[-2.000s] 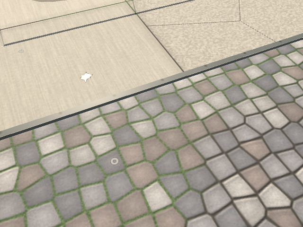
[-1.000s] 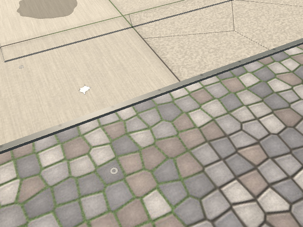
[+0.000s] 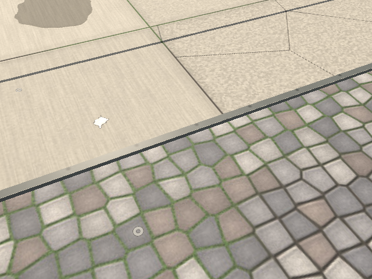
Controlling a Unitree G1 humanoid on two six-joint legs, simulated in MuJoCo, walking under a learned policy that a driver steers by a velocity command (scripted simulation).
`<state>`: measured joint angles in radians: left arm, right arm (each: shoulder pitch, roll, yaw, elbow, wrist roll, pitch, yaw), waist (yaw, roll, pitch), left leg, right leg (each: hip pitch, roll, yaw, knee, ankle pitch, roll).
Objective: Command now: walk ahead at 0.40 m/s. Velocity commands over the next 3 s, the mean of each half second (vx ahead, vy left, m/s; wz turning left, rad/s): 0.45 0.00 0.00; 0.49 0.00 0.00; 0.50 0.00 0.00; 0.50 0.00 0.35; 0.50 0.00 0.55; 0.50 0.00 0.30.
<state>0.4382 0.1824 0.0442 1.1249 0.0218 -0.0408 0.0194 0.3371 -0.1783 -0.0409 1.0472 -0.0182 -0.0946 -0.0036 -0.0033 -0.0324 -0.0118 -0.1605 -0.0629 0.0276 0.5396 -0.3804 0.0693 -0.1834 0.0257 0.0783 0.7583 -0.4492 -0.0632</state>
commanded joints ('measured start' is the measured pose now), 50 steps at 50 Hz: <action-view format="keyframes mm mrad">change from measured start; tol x32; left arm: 1 -188 69 11 -129 24 -44 -14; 50 -48 85 13 -143 1 -48 -19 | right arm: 1 307 -127 -31 62 -8 13 -5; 39 -409 -56 3 -236 -3 42 34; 45 136 -207 -61 -98 -40 6 -6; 50 -76 -95 -33 -109 -1 7 16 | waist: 1 -91 80 156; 19 115 -63 -207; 40 57 -36 122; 46 -101 280 -294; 50 -1 50 32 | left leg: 1 374 382 -494 -260 396 152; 15 145 238 -80 -77 1221 52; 19 -399 -8 -96 897 -81 35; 40 -457 99 61 45 314 5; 44 24 27 75 -93 269 85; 46 522 507 -647 -199 156 291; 50 87 333 -318 -345 274 165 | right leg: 1 -631 -34 -59 390 4 -21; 16 144 62 -198 -242 374 -95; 18 472 -382 417 -339 152 -243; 31 42 -186 27 -660 503 -153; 43 315 -225 -58 -313 1151 -100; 45 22 -144 -119 163 739 -65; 46 -335 52 -146 529 -44 -23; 50 -379 -92 -27 456 160 -35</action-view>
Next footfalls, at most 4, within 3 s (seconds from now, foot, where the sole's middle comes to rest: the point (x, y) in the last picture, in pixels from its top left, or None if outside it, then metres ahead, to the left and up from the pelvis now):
0.34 right None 0.34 -0.06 -0.77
0.88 left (158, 247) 0.65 0.11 -0.77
1.46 right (199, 181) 0.96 -0.06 -0.77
2.02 left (160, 137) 1.21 0.13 -0.77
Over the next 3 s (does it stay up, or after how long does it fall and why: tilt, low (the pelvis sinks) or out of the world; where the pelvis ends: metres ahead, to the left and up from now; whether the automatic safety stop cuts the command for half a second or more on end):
stays up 1.57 0.23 0.01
